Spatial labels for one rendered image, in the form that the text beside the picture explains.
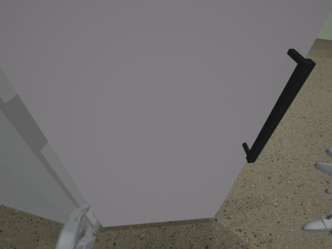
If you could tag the fridge door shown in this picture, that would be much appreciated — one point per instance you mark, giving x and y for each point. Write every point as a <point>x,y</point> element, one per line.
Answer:
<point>147,102</point>

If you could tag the handle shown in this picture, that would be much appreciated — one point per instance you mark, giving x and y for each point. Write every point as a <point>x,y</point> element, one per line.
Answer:
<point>296,81</point>

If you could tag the robot left hand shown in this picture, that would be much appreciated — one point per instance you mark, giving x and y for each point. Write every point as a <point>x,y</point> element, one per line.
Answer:
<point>71,230</point>

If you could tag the robot right hand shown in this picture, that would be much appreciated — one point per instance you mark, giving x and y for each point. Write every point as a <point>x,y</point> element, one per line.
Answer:
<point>323,224</point>

